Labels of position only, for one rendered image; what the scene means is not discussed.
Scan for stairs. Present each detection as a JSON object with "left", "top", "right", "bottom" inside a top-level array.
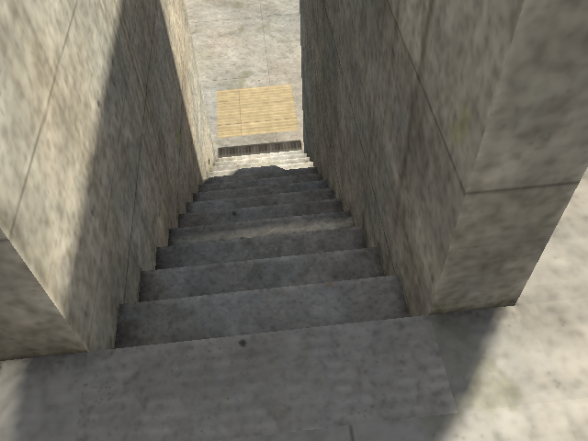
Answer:
[{"left": 114, "top": 150, "right": 410, "bottom": 349}]

